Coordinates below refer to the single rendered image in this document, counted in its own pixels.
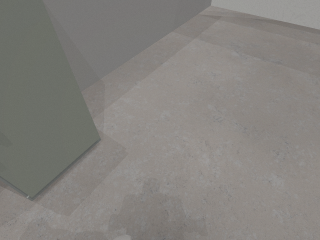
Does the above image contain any fridge door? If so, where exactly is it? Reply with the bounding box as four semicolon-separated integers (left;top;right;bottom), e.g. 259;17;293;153
0;0;100;197

